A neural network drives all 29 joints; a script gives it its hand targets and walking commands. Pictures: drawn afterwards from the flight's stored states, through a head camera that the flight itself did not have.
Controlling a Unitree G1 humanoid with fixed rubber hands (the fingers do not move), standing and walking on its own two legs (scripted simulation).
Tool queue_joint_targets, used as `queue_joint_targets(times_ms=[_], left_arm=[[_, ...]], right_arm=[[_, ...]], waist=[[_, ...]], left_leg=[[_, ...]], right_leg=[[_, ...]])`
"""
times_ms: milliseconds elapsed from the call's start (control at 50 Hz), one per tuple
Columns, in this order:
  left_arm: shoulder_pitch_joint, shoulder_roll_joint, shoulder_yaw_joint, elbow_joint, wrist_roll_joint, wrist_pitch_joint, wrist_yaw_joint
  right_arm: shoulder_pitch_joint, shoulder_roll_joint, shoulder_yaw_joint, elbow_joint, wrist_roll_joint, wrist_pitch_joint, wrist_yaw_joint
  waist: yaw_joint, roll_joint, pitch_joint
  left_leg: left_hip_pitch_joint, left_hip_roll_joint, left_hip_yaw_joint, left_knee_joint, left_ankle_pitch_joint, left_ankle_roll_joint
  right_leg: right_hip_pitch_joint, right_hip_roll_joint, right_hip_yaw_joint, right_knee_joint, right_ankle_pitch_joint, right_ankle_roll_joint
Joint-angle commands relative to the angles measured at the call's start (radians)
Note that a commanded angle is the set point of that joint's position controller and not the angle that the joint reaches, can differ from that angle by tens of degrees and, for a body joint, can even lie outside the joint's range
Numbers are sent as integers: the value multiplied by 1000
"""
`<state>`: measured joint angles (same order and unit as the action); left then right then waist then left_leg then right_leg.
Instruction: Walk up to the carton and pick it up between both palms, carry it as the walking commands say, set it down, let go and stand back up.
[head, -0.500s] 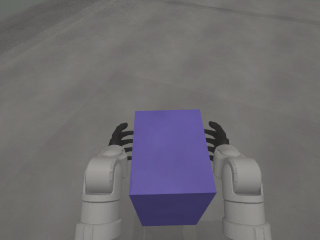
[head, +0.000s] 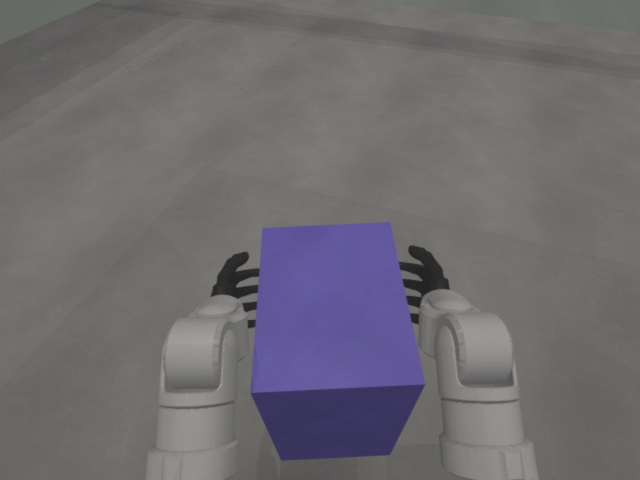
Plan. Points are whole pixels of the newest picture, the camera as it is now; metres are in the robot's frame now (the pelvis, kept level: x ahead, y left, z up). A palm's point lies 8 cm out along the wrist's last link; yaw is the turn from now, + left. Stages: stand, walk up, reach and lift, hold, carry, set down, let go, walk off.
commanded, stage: carry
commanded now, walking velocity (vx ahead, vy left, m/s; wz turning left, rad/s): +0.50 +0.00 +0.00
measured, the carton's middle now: (331, 350) +0.28 +0.00 +0.02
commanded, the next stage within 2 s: none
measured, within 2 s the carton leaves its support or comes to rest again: neither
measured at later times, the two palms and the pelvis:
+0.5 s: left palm (274, 146) +0.62 +0.09 +0.09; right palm (412, 143) +0.63 -0.15 +0.09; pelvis +0.33 -0.04 +0.00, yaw +2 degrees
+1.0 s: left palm (278, 78) +0.88 +0.10 +0.09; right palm (388, 74) +0.89 -0.14 +0.10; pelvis +0.58 -0.02 +0.02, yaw +0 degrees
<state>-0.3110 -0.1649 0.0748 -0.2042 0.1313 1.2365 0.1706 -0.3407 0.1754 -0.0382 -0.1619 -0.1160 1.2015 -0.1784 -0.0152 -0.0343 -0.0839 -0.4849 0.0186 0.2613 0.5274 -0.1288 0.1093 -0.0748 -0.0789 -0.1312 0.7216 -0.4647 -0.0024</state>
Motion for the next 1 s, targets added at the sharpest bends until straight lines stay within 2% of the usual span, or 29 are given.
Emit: queue_joint_targets(times_ms=[0, 20, 40, 60, 80, 180, 260, 320, 360, 380, 400, 420, 440, 460, 480, 500, 520, 560, 600, 680, 740, 800, 840, 860, 880, 900, 920, 940, 980], left_arm=[[-467, -1036, -636, -77, -415, -22, -274], [-473, -1060, -646, -86, -432, -34, -277], [-498, -1081, -659, -115, -449, -46, -275], [-496, -1092, -666, -129, -451, -53, -268], [-476, -1090, -665, -137, -447, -60, -259], [-399, -1054, -669, -121, -421, -73, -240], [-413, -1037, -677, -121, -421, -64, -242], [-438, -1016, -674, -113, -422, -52, -250], [-441, -1005, -669, -97, -421, -44, -254], [-427, -1007, -668, -85, -419, -41, -257], [-407, -1011, -670, -77, -419, -38, -260], [-389, -1010, -663, -67, -415, -36, -265], [-399, -977, -652, -38, -409, -35, -269], [-400, -1017, -630, -30, -420, -34, -273], [-425, -1046, -624, -43, -430, -40, -274], [-452, -1055, -625, -63, -440, -50, -273], [-477, -1065, -625, -98, -445, -57, -269], [-453, -1085, -622, -100, -447, -58, -268], [-424, -1072, -619, -103, -445, -59, -272], [-407, -1031, -620, -114, -438, -55, -278], [-381, -1024, -621, -118, -431, -46, -280], [-365, -1022, -628, -109, -421, -38, -278], [-372, -1019, -638, -87, -415, -35, -277], [-368, -1021, -642, -76, -410, -35, -279], [-407, -1022, -652, -90, -416, -33, -278], [-420, -1013, -647, -80, -412, -29, -274], [-415, -1017, -639, -51, -398, -36, -270], [-435, -1027, -652, -67, -409, -48, -270], [-498, -1062, -682, -130, -440, -54, -265]], right_arm=[[-329, 1088, 589, -20, 404, -14, 264], [-335, 1113, 583, -26, 393, -21, 262], [-351, 1130, 592, -57, 398, -32, 261], [-373, 1134, 592, -87, 409, -38, 261], [-368, 1133, 588, -95, 416, -39, 261], [-311, 1083, 586, -86, 412, -40, 268], [-295, 1052, 578, -78, 394, -34, 275], [-289, 1036, 575, -68, 379, -26, 272], [-295, 1027, 580, -62, 374, -19, 269], [-300, 1021, 585, -59, 374, -14, 268], [-293, 1013, 588, -53, 370, -9, 266], [-292, 1005, 589, -43, 366, -2, 266], [-332, 1023, 615, -57, 382, 8, 265], [-381, 1014, 607, -72, 382, 4, 263], [-386, 1043, 602, -62, 390, -3, 264], [-392, 1073, 609, -69, 401, -11, 264], [-395, 1097, 612, -81, 410, -15, 264], [-383, 1115, 615, -101, 409, -24, 257], [-352, 1115, 617, -103, 402, -32, 247], [-324, 1104, 625, -102, 389, -31, 234], [-313, 1085, 626, -113, 388, -20, 234], [-308, 1060, 618, -102, 387, -6, 244], [-309, 1053, 616, -77, 386, 0, 254], [-319, 1046, 610, -58, 392, 2, 262], [-313, 1048, 593, -41, 398, -1, 268], [-273, 1051, 580, -6, 393, -7, 269], [-263, 1045, 561, 28, 379, -16, 270], [-277, 1056, 558, 23, 373, -26, 271], [-336, 1081, 578, -49, 391, -34, 269]], waist=[[-5, 226, -402], [-11, 130, -389], [-12, 84, -348], [-8, 94, -332], [-8, 113, -334], [-6, 176, -287], [-8, 198, -216], [-13, 203, -168], [-8, 202, -169], [6, 183, -196], [17, 148, -248], [41, 57, -322], [40, -238, -445], [39, -243, -432], [31, -156, -386], [26, -48, -358], [22, -6, -337], [22, -35, -339], [27, -58, -328], [25, -105, -291], [26, -125, -267], [28, -109, -250], [7, -49, -261], [9, -7, -310], [4, 135, -406], [-6, 232, -480], [-1, 199, -480], [2, 171, -457], [5, 176, -422]], left_leg=[[777, 408, -669, -252, 73, 152], [715, 382, -582, -248, 118, 113], [635, 364, -497, -268, 145, 70], [591, 341, -430, -291, 135, 33], [575, 320, -372, -305, 154, 21], [616, 258, -210, -324, 295, 6], [614, 217, -127, -323, 340, -10], [612, 219, -100, -296, 350, -22], [595, 209, -63, -203, 420, -52], [557, 177, -19, -93, 450, -81], [461, 138, 5, 54, 443, -105], [288, 117, -4, 277, 244, -123], [-14, -7, -57, 590, -166, -151], [-162, -20, -170, 729, -328, -115], [-212, 34, -228, 776, -317, -89], [-208, 68, -247, 760, -257, -80], [-192, 97, -254, 706, -206, -87], [-137, 108, -235, 582, -175, -107], [-116, 90, -200, 453, -169, -117], [-97, 41, -134, 235, -48, -120], [-37, -1, -92, 88, 84, -111], [50, -19, -49, -71, 213, -102], [269, 1, -43, -268, 432, -91], [443, 93, -129, -204, 684, -68], [685, 272, -289, -66, 1082, 22], [831, 378, -429, -57, 1192, 119], [800, 376, -420, -87, 1088, 134], [755, 350, -379, -110, 953, 115], [610, 291, -295, -158, 655, 37]], right_leg=[[-600, 40, 124, 578, 31, -30], [-595, -4, 148, 548, 78, -40], [-577, -36, 141, 479, 110, -37], [-555, -53, 127, 399, 137, -30], [-535, -41, 96, 349, 166, -22], [-575, -9, -6, 116, 276, -9], [-556, 20, -66, -66, 365, -2], [-510, 39, -92, -165, 407, -1], [-395, 62, -113, -247, 426, -5], [-261, 93, -144, -314, 466, -6], [-62, 109, -149, -324, 428, -18], [151, -27, 22, -317, 311, -42], [393, -317, 506, -399, 251, -181], [400, -332, 579, -455, 316, -224], [345, -315, 490, -447, 372, -219], [281, -298, 409, -438, 456, -207], [214, -282, 330, -448, 510, -183], [162, -245, 198, -461, 622, -154], [163, -218, 112, -455, 770, -149], [197, -174, 2, -422, 1080, -130], [212, -140, -54, -397, 1162, -98], [211, -118, -78, -321, 1063, -77], [107, -82, -95, -185, 934, -15], [-10, -49, -76, -121, 741, 17], [-193, -23, -22, 8, 381, 38], [-334, 36, 42, 91, -18, 41], [-353, 34, 91, 83, -113, 24], [-355, 21, 104, 1, -121, 12], [-252, 6, 73, -221, -54, 14]])
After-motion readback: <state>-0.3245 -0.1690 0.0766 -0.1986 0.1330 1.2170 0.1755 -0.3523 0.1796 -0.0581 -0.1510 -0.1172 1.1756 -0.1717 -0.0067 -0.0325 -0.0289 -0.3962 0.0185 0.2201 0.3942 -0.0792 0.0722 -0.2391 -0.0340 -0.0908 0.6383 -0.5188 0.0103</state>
